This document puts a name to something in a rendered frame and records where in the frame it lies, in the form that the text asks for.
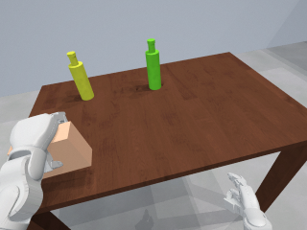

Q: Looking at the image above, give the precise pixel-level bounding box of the table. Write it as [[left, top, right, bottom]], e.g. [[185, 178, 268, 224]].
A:
[[26, 52, 307, 230]]

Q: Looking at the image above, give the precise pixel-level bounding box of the robot left forearm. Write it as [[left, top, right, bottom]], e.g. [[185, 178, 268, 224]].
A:
[[0, 146, 47, 230]]

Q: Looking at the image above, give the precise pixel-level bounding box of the sponge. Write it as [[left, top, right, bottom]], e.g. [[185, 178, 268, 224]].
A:
[[7, 121, 92, 179]]

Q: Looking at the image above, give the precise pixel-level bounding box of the robot left hand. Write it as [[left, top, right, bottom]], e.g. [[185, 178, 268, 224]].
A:
[[10, 111, 68, 173]]

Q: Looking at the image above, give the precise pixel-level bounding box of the robot right forearm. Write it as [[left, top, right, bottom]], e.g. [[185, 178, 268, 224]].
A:
[[242, 207, 272, 230]]

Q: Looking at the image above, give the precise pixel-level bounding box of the robot right hand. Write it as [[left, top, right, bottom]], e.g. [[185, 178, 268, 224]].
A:
[[224, 172, 260, 216]]

